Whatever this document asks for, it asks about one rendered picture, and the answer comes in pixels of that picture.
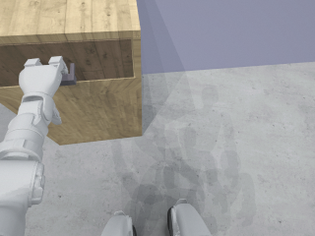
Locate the drawer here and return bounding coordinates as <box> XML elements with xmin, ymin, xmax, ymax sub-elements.
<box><xmin>0</xmin><ymin>37</ymin><xmax>134</xmax><ymax>88</ymax></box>

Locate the right robot shin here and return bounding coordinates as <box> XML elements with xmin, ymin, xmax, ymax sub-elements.
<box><xmin>172</xmin><ymin>199</ymin><xmax>188</xmax><ymax>236</ymax></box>

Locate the robot left hand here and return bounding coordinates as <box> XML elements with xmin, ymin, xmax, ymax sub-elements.
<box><xmin>19</xmin><ymin>56</ymin><xmax>69</xmax><ymax>125</ymax></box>

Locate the left robot thigh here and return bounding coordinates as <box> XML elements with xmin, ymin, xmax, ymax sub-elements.
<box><xmin>100</xmin><ymin>215</ymin><xmax>133</xmax><ymax>236</ymax></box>

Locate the robot left upper arm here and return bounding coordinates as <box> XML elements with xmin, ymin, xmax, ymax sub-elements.
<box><xmin>0</xmin><ymin>159</ymin><xmax>45</xmax><ymax>236</ymax></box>

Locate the cabinet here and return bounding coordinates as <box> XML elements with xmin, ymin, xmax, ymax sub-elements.
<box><xmin>0</xmin><ymin>0</ymin><xmax>143</xmax><ymax>146</ymax></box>

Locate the left robot forearm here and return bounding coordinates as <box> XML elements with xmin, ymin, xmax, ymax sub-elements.
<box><xmin>0</xmin><ymin>91</ymin><xmax>54</xmax><ymax>163</ymax></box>

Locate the handle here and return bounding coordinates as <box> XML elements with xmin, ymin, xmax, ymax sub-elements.
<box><xmin>60</xmin><ymin>63</ymin><xmax>77</xmax><ymax>87</ymax></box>

